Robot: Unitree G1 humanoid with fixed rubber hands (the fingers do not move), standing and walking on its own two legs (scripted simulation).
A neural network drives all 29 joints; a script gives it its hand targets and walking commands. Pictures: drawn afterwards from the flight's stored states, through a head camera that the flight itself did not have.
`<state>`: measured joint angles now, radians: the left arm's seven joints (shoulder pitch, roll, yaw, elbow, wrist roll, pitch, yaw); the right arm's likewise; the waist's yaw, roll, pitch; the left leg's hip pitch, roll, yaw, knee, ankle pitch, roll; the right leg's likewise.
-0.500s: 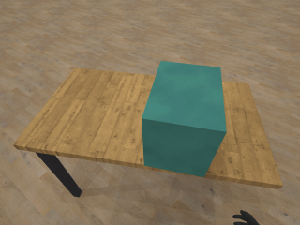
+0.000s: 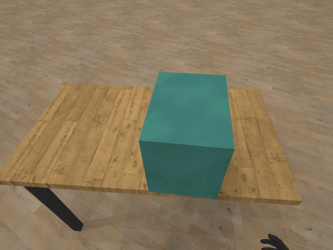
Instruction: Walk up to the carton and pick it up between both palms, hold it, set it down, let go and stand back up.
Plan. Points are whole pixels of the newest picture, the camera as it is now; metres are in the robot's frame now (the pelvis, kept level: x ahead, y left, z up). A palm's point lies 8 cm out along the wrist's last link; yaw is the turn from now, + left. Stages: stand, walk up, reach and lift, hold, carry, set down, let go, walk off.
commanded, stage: walk up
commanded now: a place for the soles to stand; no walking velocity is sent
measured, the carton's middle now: (186, 133) +0.47 -0.03 +0.00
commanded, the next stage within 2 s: reach and lift in 0.28 s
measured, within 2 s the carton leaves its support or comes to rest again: neither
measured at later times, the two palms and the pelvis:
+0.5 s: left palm (77, 242) +0.19 +0.25 -0.07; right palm out of the picture +0.14 -0.25 -0.09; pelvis -0.01 +0.01 +0.00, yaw -3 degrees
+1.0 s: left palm (80, 230) +0.20 +0.23 -0.04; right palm (278, 249) +0.17 -0.22 -0.04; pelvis +0.02 +0.01 +0.01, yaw -5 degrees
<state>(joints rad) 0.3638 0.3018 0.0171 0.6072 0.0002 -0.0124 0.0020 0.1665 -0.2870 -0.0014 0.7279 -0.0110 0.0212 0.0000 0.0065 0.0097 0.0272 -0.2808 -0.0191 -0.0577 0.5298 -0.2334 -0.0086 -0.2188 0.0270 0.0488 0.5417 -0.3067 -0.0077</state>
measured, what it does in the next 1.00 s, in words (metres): stands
